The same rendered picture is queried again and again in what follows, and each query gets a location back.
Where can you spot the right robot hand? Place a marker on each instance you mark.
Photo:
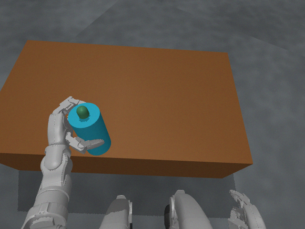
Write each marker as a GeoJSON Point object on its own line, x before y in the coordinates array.
{"type": "Point", "coordinates": [248, 218]}

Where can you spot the bottle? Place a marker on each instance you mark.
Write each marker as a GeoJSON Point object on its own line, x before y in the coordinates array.
{"type": "Point", "coordinates": [88, 124]}

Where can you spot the left robot arm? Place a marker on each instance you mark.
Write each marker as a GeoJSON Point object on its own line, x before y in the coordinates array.
{"type": "Point", "coordinates": [50, 208]}

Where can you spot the left robot hand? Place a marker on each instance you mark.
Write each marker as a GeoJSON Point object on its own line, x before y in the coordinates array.
{"type": "Point", "coordinates": [61, 132]}

